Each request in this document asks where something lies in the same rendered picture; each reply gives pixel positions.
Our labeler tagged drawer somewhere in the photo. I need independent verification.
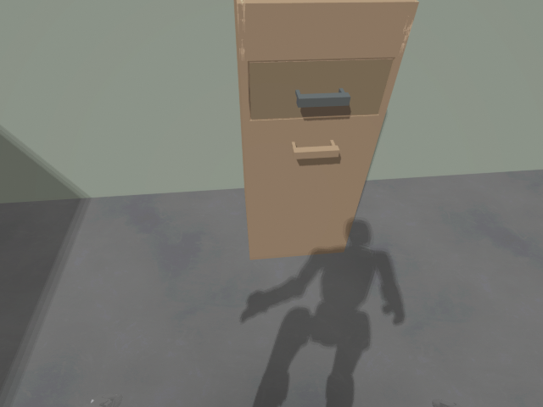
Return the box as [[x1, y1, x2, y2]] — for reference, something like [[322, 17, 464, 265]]
[[248, 58, 393, 120]]

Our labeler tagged handle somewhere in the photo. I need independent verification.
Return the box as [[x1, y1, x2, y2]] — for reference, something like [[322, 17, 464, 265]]
[[293, 145, 339, 159], [295, 88, 350, 108]]

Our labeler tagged cabinet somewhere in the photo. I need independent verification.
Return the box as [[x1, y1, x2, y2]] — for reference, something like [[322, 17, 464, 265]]
[[234, 0, 419, 260]]

